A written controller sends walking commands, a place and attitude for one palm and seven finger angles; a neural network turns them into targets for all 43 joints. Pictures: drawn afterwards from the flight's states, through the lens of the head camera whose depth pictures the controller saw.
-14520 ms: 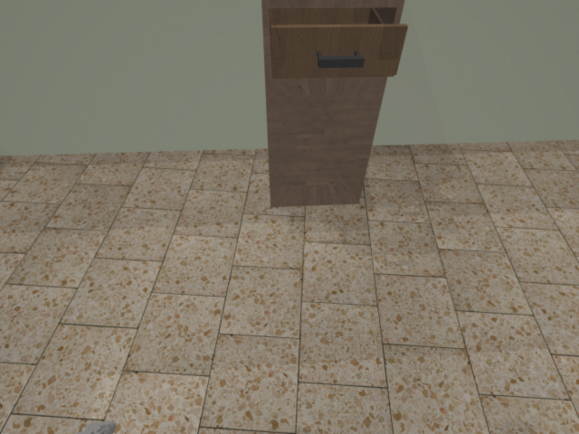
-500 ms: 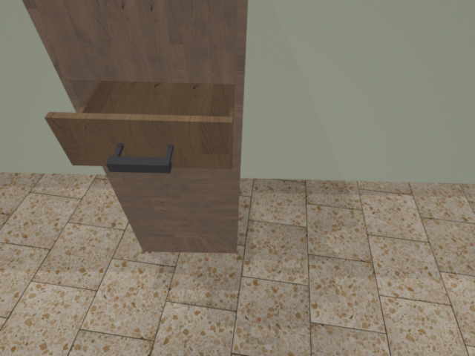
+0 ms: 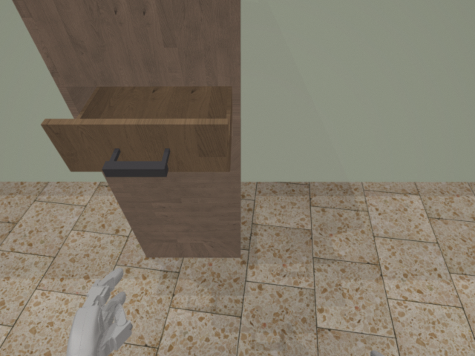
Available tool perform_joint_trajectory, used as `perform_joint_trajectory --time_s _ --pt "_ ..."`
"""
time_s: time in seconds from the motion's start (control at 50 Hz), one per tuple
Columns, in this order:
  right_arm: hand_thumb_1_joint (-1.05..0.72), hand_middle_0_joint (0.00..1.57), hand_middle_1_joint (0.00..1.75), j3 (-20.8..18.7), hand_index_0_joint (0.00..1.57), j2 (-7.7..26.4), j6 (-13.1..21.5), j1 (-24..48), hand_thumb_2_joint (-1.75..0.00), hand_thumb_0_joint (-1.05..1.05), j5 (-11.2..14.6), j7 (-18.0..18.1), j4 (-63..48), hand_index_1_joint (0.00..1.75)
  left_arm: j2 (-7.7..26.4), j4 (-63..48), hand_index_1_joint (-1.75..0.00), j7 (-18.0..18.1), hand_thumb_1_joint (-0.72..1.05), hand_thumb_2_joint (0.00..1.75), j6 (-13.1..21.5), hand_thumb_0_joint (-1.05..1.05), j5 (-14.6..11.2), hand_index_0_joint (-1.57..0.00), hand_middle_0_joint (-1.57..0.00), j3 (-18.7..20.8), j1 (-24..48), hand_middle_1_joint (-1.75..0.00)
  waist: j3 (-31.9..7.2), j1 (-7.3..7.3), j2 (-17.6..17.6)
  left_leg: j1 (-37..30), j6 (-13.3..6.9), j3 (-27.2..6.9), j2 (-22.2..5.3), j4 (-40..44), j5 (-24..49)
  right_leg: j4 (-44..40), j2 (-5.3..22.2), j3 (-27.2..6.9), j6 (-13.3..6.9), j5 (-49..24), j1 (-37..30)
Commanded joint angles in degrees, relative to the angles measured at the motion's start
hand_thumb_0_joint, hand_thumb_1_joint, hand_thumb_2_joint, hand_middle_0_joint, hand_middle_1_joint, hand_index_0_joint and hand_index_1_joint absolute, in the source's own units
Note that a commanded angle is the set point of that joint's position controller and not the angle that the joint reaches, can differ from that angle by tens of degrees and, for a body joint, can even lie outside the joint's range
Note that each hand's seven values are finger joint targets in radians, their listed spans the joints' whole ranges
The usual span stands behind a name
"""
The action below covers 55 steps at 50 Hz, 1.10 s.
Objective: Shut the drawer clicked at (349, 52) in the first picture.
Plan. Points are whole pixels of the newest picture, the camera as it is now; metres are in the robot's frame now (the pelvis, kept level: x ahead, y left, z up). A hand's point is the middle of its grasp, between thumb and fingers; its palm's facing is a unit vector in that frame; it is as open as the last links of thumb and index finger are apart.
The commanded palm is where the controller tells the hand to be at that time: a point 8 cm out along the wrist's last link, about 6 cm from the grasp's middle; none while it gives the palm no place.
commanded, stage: raise the hand and make a fist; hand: left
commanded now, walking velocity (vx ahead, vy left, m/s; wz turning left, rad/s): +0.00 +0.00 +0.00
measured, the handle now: (138, 161) +0.49 +0.23 +0.04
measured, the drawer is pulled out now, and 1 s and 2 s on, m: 0.14 0.14 0.14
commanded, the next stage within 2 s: bring the fist close to the handle in 1.72 s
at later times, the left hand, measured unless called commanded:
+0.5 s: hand (139, 300) +0.20 +0.16 +0.03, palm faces -0.03 -1.00 -0.06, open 4.6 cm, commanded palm +0.18 +0.22 +0.03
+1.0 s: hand (122, 247) +0.26 +0.18 +0.09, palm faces +0.01 -1.00 -0.04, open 3.1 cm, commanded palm +0.24 +0.24 +0.10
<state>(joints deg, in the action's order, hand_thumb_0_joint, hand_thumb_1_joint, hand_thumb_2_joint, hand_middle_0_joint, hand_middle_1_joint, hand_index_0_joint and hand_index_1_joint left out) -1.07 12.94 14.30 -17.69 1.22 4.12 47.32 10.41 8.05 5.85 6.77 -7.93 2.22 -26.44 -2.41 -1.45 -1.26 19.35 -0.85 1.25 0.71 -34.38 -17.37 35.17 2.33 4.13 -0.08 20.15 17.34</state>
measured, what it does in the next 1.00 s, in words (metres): stands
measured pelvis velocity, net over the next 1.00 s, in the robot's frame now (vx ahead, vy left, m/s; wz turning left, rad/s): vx -0.01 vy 0.00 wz -0.01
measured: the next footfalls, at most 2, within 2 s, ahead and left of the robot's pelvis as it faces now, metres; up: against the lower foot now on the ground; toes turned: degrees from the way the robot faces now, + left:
none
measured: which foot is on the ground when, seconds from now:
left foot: down 0.00-1.00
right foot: down 0.00-1.00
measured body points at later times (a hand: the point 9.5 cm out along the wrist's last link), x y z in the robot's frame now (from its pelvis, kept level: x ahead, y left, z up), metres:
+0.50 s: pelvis -0.03 -0.03 -0.05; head +0.01 -0.03 +0.40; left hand +0.20 +0.22 +0.03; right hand +0.16 -0.24 -0.13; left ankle +0.00 +0.11 -0.73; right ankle -0.02 -0.11 -0.73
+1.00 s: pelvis -0.01 +0.00 -0.01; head +0.00 -0.01 +0.44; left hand +0.25 +0.24 +0.10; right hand +0.17 -0.24 -0.08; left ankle +0.00 +0.11 -0.73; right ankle -0.02 -0.11 -0.73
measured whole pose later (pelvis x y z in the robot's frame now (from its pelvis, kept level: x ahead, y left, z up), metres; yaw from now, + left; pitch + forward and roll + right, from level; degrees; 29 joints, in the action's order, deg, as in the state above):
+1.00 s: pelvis -0.01 +0.00 -0.01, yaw -1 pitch +4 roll -1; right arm 1.4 14.5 14.6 -13.7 2.4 4.2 34.1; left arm 14.6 0.1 -12.3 9.5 -14.9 10.7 -8.1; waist -3.4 1.0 -1.3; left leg 24.7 -0.5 0.9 -1.0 -40.9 -20.0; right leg 39.4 0.7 4.1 -0.6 21.3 21.8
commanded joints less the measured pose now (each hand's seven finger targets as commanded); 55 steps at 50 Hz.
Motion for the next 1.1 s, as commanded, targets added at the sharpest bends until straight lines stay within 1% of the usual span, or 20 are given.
perform_joint_trajectory --time_s 0.0,0.04,0.06,0.12,0.16,0.2,0.24,0.26,0.34,0.44,0.52,0.56,0.66,0.74,0.76,0.8,0.86,0.94,0.98,1.08 --pt "-0.90 0.20 0.30 -3.83 0.20 7.28 4.75 9.49 -0.90 0.00 -1.02 -2.43 -15.78 0.30 -5.96 -2.90 -0.52 -10.32 0.90 0.90 16.45 0.00 -3.05 -0.40 -0.40 -0.93 -11.40 -0.52 -1.31 3.61 14.44 10.61 1.27 -1.56 -0.42 -6.34 5.31 5.50 -2.77 2.66 -0.83 -3.07 15.09" --pt "-0.90 0.20 0.30 -4.72 0.20 7.72 3.92 10.92 -0.90 0.00 -1.18 -4.05 -18.45 0.30 -1.77 -2.97 -0.56 -17.48 0.90 0.90 25.02 0.00 -4.90 -0.44 -0.44 3.72 -11.66 -0.56 -3.80 4.44 11.87 16.39 1.88 -0.62 0.20 -11.76 3.98 10.60 -2.24 1.05 -1.40 -4.80 16.77" --pt "-0.90 0.20 0.30 -5.22 0.20 7.96 3.11 10.88 -0.90 0.00 -0.88 -4.62 -19.74 0.30 2.67 -1.42 -0.58 -19.98 0.90 0.90 26.87 0.00 -4.97 -0.46 -0.46 8.28 -12.34 -0.58 -4.79 5.49 8.03 17.75 1.74 -0.07 0.54 -13.89 4.51 12.39 -1.69 -0.71 -1.91 -6.73 16.25" --pt "-0.90 0.20 0.30 -4.62 0.20 7.58 0.42 12.91 -0.90 0.00 -0.09 -3.86 -26.94 0.30 5.73 -13.09 -0.65 -20.71 0.90 0.90 23.08 0.00 -5.96 -0.52 -0.52 10.56 -7.85 -0.65 -12.91 6.51 1.01 17.79 0.42 2.00 1.13 -14.89 4.69 14.31 -1.66 -2.10 -1.66 -7.99 13.38" --pt "-0.90 0.20 0.30 -4.09 0.20 6.98 -1.00 12.06 -0.90 0.00 0.23 -2.73 -28.69 0.30 6.74 -20.32 -0.69 -18.56 0.90 0.90 20.74 0.00 -6.97 -0.56 -0.56 10.64 0.61 -0.69 -11.73 4.30 1.38 19.05 -0.03 1.00 0.90 -15.91 0.67 12.56 -2.24 -4.20 -1.01 -1.61 16.01" --pt "-0.90 0.20 0.30 -3.90 0.20 6.02 -1.69 8.12 -0.90 0.00 0.09 -2.07 -28.39 0.30 7.84 -27.37 -0.73 -15.94 0.90 0.90 20.80 0.00 -6.33 -0.60 -0.60 11.63 3.81 -0.73 -14.61 2.77 -3.91 15.44 -0.63 0.10 -0.13 -16.92 3.70 12.19 -2.33 -4.81 -1.09 -5.35 15.53" --pt "-0.90 0.20 0.30 -3.20 0.20 5.80 -1.66 6.56 -0.90 0.00 -0.28 -1.38 -27.39 0.30 7.61 -32.04 -0.78 -14.97 0.90 0.90 22.88 0.00 -5.75 -0.64 -0.64 10.04 9.23 -0.78 -15.69 0.46 -4.57 13.44 -0.93 -0.86 -0.74 -18.29 6.71 12.76 -2.63 -4.13 -0.82 -9.62 16.49" --pt "-0.90 0.20 0.30 -2.63 0.20 6.10 -1.25 6.02 -0.90 0.00 -0.64 -1.12 -26.79 0.30 7.25 -33.62 -0.80 -15.86 0.90 0.90 23.73 0.00 -5.88 -0.66 -0.66 7.73 12.99 -0.80 -15.17 -1.36 -2.56 13.83 -1.29 -1.75 -1.02 -19.22 6.56 13.10 -2.96 -4.14 -0.49 -9.85 18.02" --pt "-0.90 0.20 0.30 -1.38 0.20 7.46 0.87 6.39 -0.90 0.00 0.32 -0.08 -23.90 0.30 8.44 -25.47 -0.88 -21.11 0.90 0.90 22.18 0.00 -7.58 -0.74 -0.74 6.74 15.34 -0.88 -11.39 -2.73 -2.56 15.27 -1.10 -2.68 -1.30 -18.60 1.84 9.56 -2.83 -4.87 -0.39 -3.57 18.83" --pt "-0.90 0.20 0.30 -0.40 0.20 7.83 1.01 7.76 -0.90 0.00 1.35 1.06 -23.71 0.30 13.06 -17.71 -0.99 -23.54 0.90 0.90 11.65 0.00 -10.17 -0.84 -0.84 13.25 15.58 -0.99 -14.19 0.84 1.03 15.05 -1.01 -2.39 -0.64 -14.43 1.61 3.77 -1.04 -7.42 0.58 -0.18 10.04" --pt "-0.90 0.20 0.30 -0.32 0.20 6.75 1.51 8.36 -0.90 0.00 1.10 0.69 -23.41 0.30 13.53 -17.16 -1.08 -20.75 0.90 0.90 9.51 0.00 -11.15 -0.92 -0.92 17.63 13.62 -1.08 -15.15 3.55 3.04 12.78 -0.63 -2.22 -0.58 -10.66 5.22 3.02 -0.49 -6.34 1.12 -6.81 4.62" --pt "-0.90 0.20 0.30 -0.28 0.20 6.97 1.64 8.63 -0.90 0.00 0.93 0.43 -23.02 0.30 14.31 -16.15 -1.12 -19.92 0.90 0.90 9.94 0.00 -11.22 -0.96 -0.96 18.46 15.02 -1.12 -12.56 3.46 4.75 12.46 -0.50 -2.31 -0.65 -9.42 5.05 2.29 -0.62 -6.16 1.31 -7.31 4.47" --pt "-0.90 0.20 0.30 -0.55 0.20 7.96 2.78 7.46 -0.90 0.00 1.19 -0.03 -22.85 0.30 12.47 -17.30 -1.23 -20.36 0.90 0.90 11.81 0.00 -10.39 -1.06 -1.06 14.74 16.54 -1.23 -8.90 2.51 2.74 8.61 -0.83 -1.46 -0.52 -6.30 4.95 0.54 -1.52 -4.46 0.63 -5.79 6.14" --pt "-0.90 0.20 0.30 -0.78 0.20 8.29 4.01 6.39 -0.90 0.00 1.45 0.20 -22.31 0.30 11.70 -20.49 -1.32 -19.92 0.90 0.90 11.49 0.00 -10.01 -1.14 -1.14 13.55 19.51 -1.32 -10.77 2.10 -0.37 3.54 -0.94 -1.23 -0.66 -3.95 5.87 -0.03 -2.25 -2.41 0.09 -6.83 6.00" --pt "-0.90 0.20 0.30 -0.69 0.20 8.57 3.98 6.18 -0.90 0.00 1.40 0.28 -21.95 0.30 13.09 -20.50 -1.34 -19.47 0.90 0.90 11.12 0.00 -9.96 -1.16 -1.16 14.33 21.39 -1.34 -10.21 1.81 1.45 3.43 -1.01 -1.71 -0.82 -3.64 6.11 -0.12 -2.52 -2.31 0.05 -6.99 5.52" --pt "-0.90 0.20 0.30 -0.65 0.20 8.31 4.27 6.39 -0.90 0.00 1.43 0.20 -21.74 0.30 12.12 -22.14 -1.38 -18.74 0.90 0.90 10.64 0.00 -9.31 -1.20 -1.20 13.49 23.24 -1.38 -10.83 1.95 -1.73 0.96 -0.95 -1.60 -0.79 -2.57 7.17 -0.21 -2.58 -1.58 -0.22 -8.64 5.38" --pt "-0.90 0.20 0.30 -0.23 0.20 8.54 4.05 6.44 -0.90 0.00 1.27 0.25 -21.17 0.30 13.80 -22.11 -1.45 -17.60 0.90 0.90 9.00 0.00 -8.27 -1.26 -1.26 14.13 26.81 -1.45 -10.27 1.86 -1.94 -0.75 -0.88 -2.19 -1.00 -1.18 8.23 -0.50 -3.04 -0.80 -0.57 -9.69 4.55" --pt "-0.90 0.20 0.30 0.25 0.20 8.02 3.71 7.38 -0.90 0.00 1.57 0.22 -21.41 0.30 12.14 -21.65 -1.53 -17.72 0.90 0.90 5.54 0.00 -7.77 -1.34 -1.34 12.52 30.17 -1.53 -10.82 2.27 -3.68 -3.86 -0.48 -2.30 -1.05 0.44 10.85 -1.43 -3.06 -0.22 -0.86 -12.84 2.69" --pt "-0.90 0.20 0.30 0.60 0.20 8.17 3.04 7.63 -0.90 0.00 1.59 0.25 -21.51 0.30 13.07 -19.66 -1.58 -18.05 0.90 0.90 3.19 0.00 -7.88 -1.38 -1.38 13.44 31.21 -1.58 -10.25 2.55 -0.93 -3.91 -0.58 -2.43 -1.05 1.21 11.67 -2.09 -3.22 -0.17 -0.82 -14.26 1.28" --pt "-0.90 0.20 0.30 1.30 0.20 7.62 1.80 9.05 -0.90 0.00 1.64 0.11 -21.98 0.30 14.23 -20.39 -1.60 -18.74 0.90 0.90 -1.21 0.00 -8.18 -1.40 -1.40 15.41 33.54 -1.60 -11.95 3.76 -1.04 -6.78 -0.48 -2.11 -1.01 2.57 16.30 -3.20 -3.19 0.08 -0.98 -19.16 -2.28"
